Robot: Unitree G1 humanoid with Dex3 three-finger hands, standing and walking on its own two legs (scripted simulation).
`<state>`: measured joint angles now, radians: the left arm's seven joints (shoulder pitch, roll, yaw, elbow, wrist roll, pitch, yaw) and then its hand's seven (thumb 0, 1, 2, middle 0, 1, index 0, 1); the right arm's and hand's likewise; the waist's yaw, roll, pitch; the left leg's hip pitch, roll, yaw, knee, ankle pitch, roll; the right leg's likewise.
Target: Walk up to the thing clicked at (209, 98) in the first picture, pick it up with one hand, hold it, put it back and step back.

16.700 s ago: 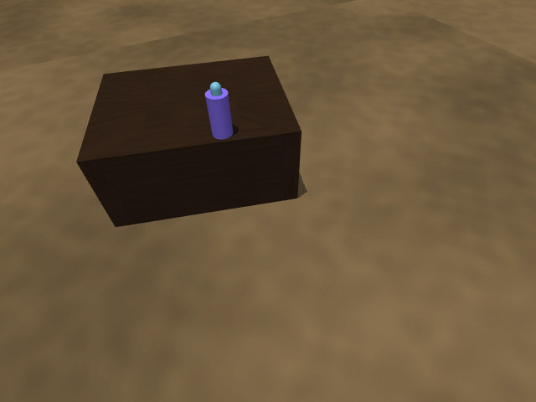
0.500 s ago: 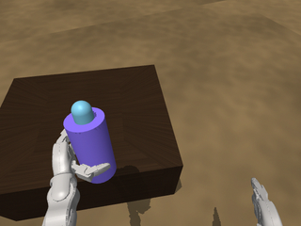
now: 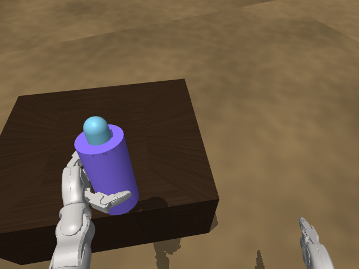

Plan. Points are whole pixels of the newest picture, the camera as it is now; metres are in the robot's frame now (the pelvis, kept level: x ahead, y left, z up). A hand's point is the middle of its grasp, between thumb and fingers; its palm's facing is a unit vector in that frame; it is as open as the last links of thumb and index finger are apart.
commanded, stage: hold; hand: left
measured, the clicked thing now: (108, 164) +0.33 +0.16 +0.09
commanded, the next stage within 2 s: crouch in 1.24 s
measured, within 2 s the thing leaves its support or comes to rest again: neither
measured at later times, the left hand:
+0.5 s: hand (104, 178) +0.32 +0.18 +0.05, palm faces +0.22 -0.98 -0.04, open 12.5 cm
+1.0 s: hand (104, 184) +0.31 +0.18 +0.04, palm faces +0.23 -0.97 -0.05, open 12.5 cm
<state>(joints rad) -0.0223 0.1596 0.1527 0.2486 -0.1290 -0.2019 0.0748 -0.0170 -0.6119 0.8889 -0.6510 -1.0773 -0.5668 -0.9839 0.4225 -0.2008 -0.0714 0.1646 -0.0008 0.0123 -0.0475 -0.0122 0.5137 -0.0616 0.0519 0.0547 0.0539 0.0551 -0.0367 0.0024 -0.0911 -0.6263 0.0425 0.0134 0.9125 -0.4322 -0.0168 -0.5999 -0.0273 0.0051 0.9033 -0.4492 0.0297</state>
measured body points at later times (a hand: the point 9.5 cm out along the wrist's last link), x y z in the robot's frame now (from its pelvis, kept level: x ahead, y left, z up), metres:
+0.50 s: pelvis +0.00 +0.00 +0.00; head +0.04 +0.00 +0.45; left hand +0.30 +0.23 +0.06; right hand +0.16 -0.25 -0.04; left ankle +0.01 +0.13 -0.69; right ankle +0.00 -0.14 -0.69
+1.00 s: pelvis +0.00 +0.00 +0.00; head +0.05 +0.00 +0.44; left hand +0.29 +0.23 +0.05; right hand +0.16 -0.26 -0.04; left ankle +0.01 +0.13 -0.69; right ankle +0.00 -0.14 -0.69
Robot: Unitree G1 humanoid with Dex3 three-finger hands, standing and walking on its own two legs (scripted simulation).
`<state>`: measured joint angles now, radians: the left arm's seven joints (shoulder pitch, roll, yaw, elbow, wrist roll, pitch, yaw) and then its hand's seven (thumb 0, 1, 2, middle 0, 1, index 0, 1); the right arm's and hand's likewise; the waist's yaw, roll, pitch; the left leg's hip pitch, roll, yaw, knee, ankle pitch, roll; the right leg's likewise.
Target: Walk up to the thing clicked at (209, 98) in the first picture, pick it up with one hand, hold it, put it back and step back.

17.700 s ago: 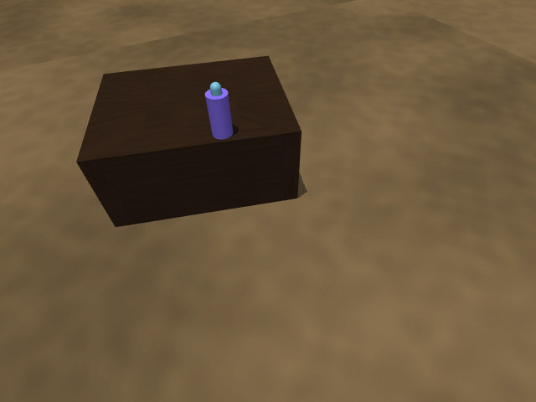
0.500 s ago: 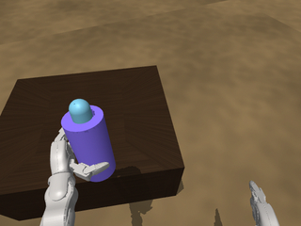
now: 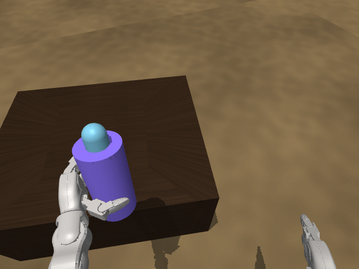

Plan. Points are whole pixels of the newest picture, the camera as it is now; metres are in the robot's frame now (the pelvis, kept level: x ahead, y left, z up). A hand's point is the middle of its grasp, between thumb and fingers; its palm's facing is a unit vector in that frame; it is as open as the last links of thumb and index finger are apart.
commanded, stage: hold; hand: left
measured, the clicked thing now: (106, 170) +0.32 +0.17 +0.08
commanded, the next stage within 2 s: crouch in 0.24 s
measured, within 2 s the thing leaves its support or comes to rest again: neither
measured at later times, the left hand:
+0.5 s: hand (106, 178) +0.32 +0.18 +0.04, palm faces +0.23 -0.97 -0.03, open 12.5 cm
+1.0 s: hand (112, 175) +0.38 +0.20 -0.06, palm faces +0.25 -0.97 -0.04, open 12.5 cm
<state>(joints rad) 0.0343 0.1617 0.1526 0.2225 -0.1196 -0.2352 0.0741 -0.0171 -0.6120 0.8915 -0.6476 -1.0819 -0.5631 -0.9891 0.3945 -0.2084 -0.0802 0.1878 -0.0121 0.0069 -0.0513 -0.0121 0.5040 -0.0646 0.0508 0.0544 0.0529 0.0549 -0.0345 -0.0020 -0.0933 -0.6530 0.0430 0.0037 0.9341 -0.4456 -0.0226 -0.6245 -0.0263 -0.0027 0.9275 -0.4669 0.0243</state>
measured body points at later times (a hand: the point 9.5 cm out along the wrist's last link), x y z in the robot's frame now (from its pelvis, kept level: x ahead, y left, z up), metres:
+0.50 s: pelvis +0.00 +0.00 +0.00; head +0.05 +0.00 +0.45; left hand +0.30 +0.23 +0.05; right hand +0.16 -0.26 -0.04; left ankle +0.01 +0.13 -0.69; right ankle +0.00 -0.13 -0.69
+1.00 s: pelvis -0.02 +0.00 -0.05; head +0.10 +0.03 +0.39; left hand +0.37 +0.25 -0.06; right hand +0.14 -0.27 -0.05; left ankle +0.01 +0.13 -0.69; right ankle +0.00 -0.13 -0.69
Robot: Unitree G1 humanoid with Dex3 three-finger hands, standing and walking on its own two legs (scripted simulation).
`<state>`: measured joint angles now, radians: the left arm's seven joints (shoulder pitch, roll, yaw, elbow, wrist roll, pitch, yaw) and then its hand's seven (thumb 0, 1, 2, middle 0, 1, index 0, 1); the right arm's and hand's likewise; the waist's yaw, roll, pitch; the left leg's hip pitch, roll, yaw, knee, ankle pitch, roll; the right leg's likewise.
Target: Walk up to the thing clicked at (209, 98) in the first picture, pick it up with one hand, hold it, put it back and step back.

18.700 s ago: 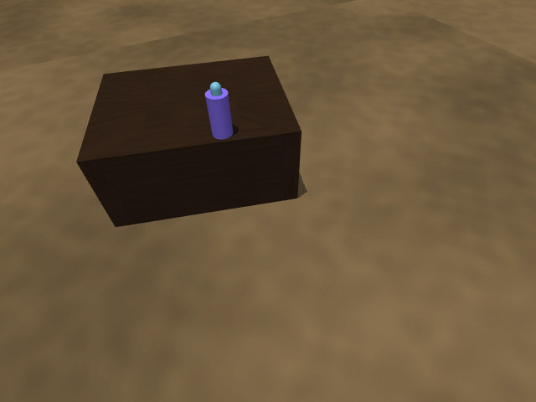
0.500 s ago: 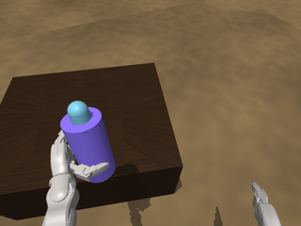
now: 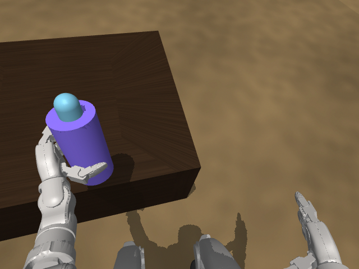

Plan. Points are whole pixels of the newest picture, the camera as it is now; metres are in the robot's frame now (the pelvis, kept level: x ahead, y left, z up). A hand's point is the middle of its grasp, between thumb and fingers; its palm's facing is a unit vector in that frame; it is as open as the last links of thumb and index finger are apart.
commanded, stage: crouch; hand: left
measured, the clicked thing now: (82, 139) +0.42 +0.19 +0.02
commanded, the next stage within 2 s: lower in 0.54 s
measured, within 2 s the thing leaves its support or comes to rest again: neither
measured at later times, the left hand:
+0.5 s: hand (82, 150) +0.43 +0.21 -0.06, palm faces +0.24 -0.97 -0.04, open 12.5 cm
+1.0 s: hand (87, 156) +0.44 +0.21 -0.12, palm faces +0.25 -0.97 -0.05, open 12.5 cm
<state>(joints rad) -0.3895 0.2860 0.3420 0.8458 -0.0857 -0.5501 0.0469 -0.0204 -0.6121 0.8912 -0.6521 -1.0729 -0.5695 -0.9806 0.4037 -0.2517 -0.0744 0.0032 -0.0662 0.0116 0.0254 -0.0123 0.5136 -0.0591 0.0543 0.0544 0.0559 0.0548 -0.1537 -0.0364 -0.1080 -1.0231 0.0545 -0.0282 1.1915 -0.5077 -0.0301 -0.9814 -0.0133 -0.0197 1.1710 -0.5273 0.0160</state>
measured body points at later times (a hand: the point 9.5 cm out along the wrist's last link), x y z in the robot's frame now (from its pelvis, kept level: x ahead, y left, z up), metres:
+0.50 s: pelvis -0.01 +0.01 -0.03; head +0.13 +0.05 +0.39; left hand +0.41 +0.26 -0.06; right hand +0.16 -0.26 -0.01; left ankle +0.03 +0.13 -0.64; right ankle +0.02 -0.13 -0.64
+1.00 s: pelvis -0.02 +0.01 -0.07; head +0.15 +0.07 +0.35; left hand +0.42 +0.26 -0.11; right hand +0.15 -0.26 -0.02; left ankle +0.03 +0.13 -0.64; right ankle +0.02 -0.13 -0.64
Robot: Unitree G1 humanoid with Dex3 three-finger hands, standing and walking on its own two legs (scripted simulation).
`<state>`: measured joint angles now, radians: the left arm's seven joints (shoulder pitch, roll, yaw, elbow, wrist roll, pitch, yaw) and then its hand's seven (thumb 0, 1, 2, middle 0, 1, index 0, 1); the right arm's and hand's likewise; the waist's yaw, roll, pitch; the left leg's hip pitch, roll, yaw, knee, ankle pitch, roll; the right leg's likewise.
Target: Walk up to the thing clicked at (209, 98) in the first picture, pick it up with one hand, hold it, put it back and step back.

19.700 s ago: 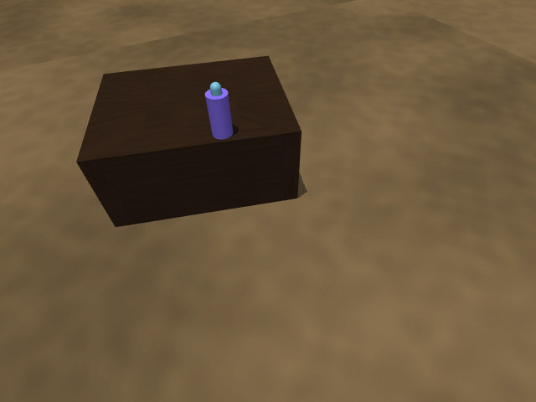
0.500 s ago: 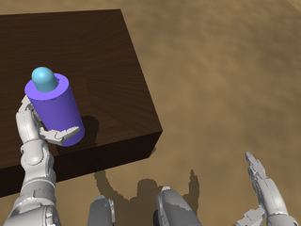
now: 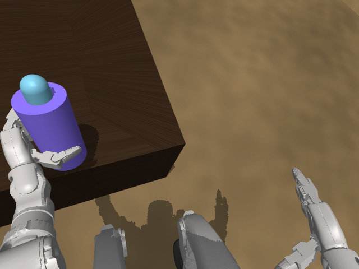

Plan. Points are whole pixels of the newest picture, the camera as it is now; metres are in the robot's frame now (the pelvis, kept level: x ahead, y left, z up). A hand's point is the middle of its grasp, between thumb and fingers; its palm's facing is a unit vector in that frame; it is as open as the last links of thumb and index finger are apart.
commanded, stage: lower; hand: left
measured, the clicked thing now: (52, 123) +0.46 +0.20 -0.02
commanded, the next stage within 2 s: loosen in 0.72 s
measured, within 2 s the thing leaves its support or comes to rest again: rests again in 1.66 s
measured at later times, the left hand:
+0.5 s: hand (54, 141) +0.46 +0.21 -0.09, palm faces +0.27 -0.96 -0.06, open 12.5 cm
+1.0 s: hand (54, 143) +0.45 +0.22 -0.10, palm faces +0.27 -0.96 -0.05, open 12.4 cm
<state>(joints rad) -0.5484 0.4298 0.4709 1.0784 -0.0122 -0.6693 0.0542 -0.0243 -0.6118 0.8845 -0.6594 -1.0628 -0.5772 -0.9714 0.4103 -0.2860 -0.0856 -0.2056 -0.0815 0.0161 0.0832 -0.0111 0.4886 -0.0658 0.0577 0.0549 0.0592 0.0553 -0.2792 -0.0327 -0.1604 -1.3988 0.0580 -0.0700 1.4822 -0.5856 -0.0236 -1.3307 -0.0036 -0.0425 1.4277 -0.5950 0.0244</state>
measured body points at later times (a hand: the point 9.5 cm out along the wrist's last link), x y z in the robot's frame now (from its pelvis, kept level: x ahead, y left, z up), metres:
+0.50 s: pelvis -0.01 +0.00 -0.02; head +0.17 +0.07 +0.38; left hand +0.44 +0.27 -0.08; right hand +0.17 -0.27 +0.05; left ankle +0.04 +0.13 -0.57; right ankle +0.04 -0.14 -0.57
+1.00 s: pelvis -0.01 +0.00 -0.04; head +0.16 +0.08 +0.37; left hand +0.43 +0.27 -0.10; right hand +0.16 -0.26 +0.05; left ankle +0.04 +0.13 -0.57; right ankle +0.04 -0.14 -0.57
